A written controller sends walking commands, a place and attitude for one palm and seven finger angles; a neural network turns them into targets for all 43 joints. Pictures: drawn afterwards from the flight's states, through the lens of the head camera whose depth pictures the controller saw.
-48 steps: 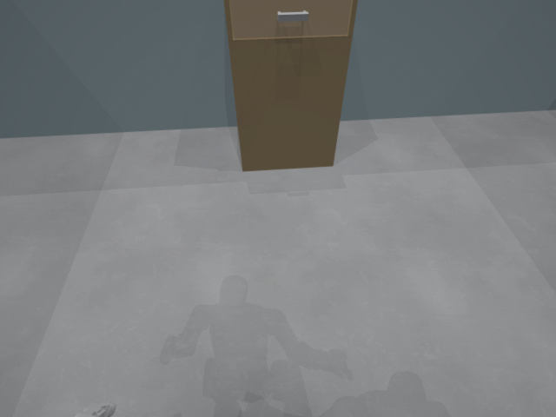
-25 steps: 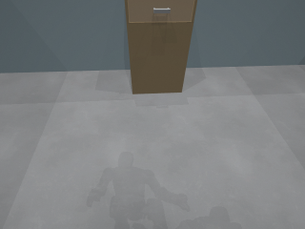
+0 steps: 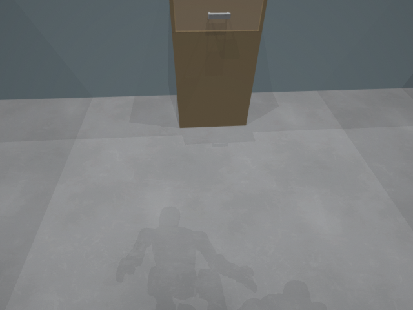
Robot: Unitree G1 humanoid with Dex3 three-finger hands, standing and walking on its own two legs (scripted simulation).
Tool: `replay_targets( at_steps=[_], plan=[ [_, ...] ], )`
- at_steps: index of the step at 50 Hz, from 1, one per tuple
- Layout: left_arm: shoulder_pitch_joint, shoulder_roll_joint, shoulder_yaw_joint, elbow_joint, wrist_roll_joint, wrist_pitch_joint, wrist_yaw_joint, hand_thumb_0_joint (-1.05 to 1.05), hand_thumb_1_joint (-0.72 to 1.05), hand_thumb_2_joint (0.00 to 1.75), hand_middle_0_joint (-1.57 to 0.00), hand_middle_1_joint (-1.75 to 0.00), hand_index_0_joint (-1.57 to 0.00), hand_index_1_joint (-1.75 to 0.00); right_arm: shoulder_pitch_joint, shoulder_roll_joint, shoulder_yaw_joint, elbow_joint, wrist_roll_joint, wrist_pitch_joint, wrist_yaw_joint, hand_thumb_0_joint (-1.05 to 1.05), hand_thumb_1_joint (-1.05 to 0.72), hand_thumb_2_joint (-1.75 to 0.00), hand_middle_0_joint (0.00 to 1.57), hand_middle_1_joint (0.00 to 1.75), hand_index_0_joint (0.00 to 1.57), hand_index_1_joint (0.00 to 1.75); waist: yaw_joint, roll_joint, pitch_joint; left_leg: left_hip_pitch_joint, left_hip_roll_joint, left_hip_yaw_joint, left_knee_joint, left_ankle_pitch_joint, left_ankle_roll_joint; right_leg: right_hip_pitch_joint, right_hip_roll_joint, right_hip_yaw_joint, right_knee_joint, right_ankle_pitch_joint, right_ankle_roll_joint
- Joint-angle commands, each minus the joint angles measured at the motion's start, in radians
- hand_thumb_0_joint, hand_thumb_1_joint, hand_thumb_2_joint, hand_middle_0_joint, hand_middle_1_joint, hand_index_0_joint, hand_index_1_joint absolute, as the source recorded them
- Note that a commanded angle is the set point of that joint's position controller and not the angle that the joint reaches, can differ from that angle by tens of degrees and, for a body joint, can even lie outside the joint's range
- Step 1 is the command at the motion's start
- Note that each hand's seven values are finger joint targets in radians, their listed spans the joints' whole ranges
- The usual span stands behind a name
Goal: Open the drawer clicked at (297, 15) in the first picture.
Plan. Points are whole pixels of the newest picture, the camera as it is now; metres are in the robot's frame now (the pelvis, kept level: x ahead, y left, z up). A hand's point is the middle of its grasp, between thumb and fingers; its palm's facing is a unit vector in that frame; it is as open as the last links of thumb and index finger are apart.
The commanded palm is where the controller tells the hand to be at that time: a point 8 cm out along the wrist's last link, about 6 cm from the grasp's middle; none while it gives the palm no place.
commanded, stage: look at it before walking up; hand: left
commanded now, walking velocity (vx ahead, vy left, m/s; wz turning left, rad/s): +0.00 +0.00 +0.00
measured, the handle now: (219, 14) +1.49 +0.02 +0.02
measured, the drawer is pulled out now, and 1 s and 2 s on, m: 0.00 0.00 0.00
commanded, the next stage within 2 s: walk to a spot facing it in 0.48 s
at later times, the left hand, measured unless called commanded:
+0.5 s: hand out of the picture +0.08 +0.25 -0.16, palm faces -0.03 -0.94 -0.33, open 7.4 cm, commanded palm none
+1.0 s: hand out of the picture +0.10 +0.16 -0.19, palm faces -0.10 -0.97 -0.21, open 7.4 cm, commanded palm none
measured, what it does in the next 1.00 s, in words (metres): lifts its left foot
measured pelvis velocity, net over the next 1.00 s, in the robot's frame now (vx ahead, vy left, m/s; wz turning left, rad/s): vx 0.07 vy -0.03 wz -0.16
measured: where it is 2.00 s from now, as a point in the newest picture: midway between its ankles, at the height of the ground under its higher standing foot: (231, 276)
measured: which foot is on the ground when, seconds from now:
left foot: down 0.00-0.92, up 0.94-1.00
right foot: down 0.00-1.00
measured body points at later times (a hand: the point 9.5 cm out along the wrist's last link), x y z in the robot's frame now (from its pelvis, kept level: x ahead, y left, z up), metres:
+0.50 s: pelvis +0.01 +0.00 +0.00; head +0.01 +0.00 +0.45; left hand +0.08 +0.30 -0.13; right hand +0.08 -0.29 -0.13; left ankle +0.01 +0.14 -0.74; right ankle +0.01 -0.11 -0.74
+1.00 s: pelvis +0.07 -0.03 -0.02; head +0.08 -0.04 +0.43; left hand +0.10 +0.21 -0.17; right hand +0.03 -0.27 -0.18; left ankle +0.02 +0.12 -0.69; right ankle +0.04 -0.10 -0.74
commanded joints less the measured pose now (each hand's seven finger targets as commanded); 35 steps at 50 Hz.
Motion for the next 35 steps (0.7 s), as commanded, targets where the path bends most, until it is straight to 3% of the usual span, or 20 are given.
replay_targets(
  at_steps=[1, 8, 14, 29, 31, 32, 35],
  plan=[
    [-0.039, 0.209, 0.039, -0.066, 0.003, -0.022, 0.017, 0.00, 0.90, 0.90, -0.20, -0.30, -0.20, -0.30, -0.048, -0.203, -0.041, -0.066, -0.004, -0.021, -0.012, 0.00, -0.90, -0.90, 0.20, 0.30, 0.20, 0.30, 0.004, 0.001, -0.018, -0.019, 0.091, -0.090, -0.067, 0.041, 0.052, -0.023, -0.126, 0.125, -0.106, -0.022, -0.020],
    [-0.035, 0.209, 0.038, -0.066, 0.002, -0.027, 0.018, 0.00, 0.90, 0.90, -0.20, -0.30, -0.20, -0.30, -0.049, -0.206, -0.041, -0.066, -0.002, -0.025, -0.013, 0.00, -0.90, -0.90, 0.20, 0.30, 0.20, 0.30, 0.002, 0.003, -0.061, 0.013, 0.099, -0.086, -0.053, 0.121, 0.051, 0.007, -0.129, 0.113, -0.086, 0.087, -0.020],
    [-0.032, 0.208, 0.036, -0.063, 0.002, -0.024, 0.018, 0.00, 0.90, 0.90, -0.20, -0.30, -0.20, -0.30, -0.057, -0.206, -0.039, -0.063, -0.001, -0.023, -0.013, 0.00, -0.90, -0.90, 0.20, 0.30, 0.20, 0.30, 0.005, 0.005, -0.036, 0.008, 0.100, -0.087, -0.067, 0.101, 0.051, 0.001, -0.128, 0.110, -0.094, 0.072, -0.017],
    [-0.029, 0.211, 0.036, -0.061, 0.002, -0.027, 0.019, 0.00, 0.90, 0.90, -0.20, -0.30, -0.20, -0.30, -0.066, -0.208, -0.039, -0.061, -0.001, -0.021, -0.012, 0.00, -0.90, -0.90, 0.20, 0.30, 0.20, 0.30, 0.004, 0.006, -0.045, 0.029, 0.100, -0.081, -0.068, 0.120, 0.050, 0.010, -0.132, 0.115, -0.102, 0.106, -0.017],
    [0.034, 0.100, 0.014, -0.036, 0.002, -0.007, 0.021, 0.00, 0.90, 0.90, -0.20, -0.30, -0.20, -0.30, -0.005, -0.095, -0.014, -0.037, -0.010, -0.006, -0.011, 0.00, -0.90, -0.90, 0.20, 0.30, 0.20, 0.30, 0.001, -0.008, -0.060, 0.049, 0.098, -0.039, -0.035, 0.032, 0.029, -0.011, -0.119, 0.126, -0.092, 0.003, -0.008],
    [0.058, 0.090, 0.015, -0.037, 0.005, 0.002, 0.018, 0.00, 0.90, 0.90, -0.20, -0.30, -0.20, -0.30, 0.023, -0.084, -0.016, -0.037, -0.012, 0.000, -0.010, 0.00, -0.90, -0.90, 0.20, 0.30, 0.20, 0.30, 0.002, -0.010, -0.054, 0.043, 0.095, -0.023, -0.014, -0.060, 0.028, -0.037, -0.110, 0.144, -0.086, -0.095, -0.013],
    [0.080, 0.100, 0.036, -0.075, 0.013, 0.018, -0.001, 0.00, 0.90, 0.90, -0.20, -0.30, -0.20, -0.30, 0.046, -0.107, -0.035, -0.063, -0.017, 0.006, -0.010, 0.00, -0.90, -0.90, 0.20, 0.30, 0.20, 0.30, 0.002, -0.004, 0.066, -0.049, 0.107, -0.028, -0.022, -0.324, 0.045, -0.155, -0.071, 0.182, -0.057, -0.325, -0.034]
  ],
)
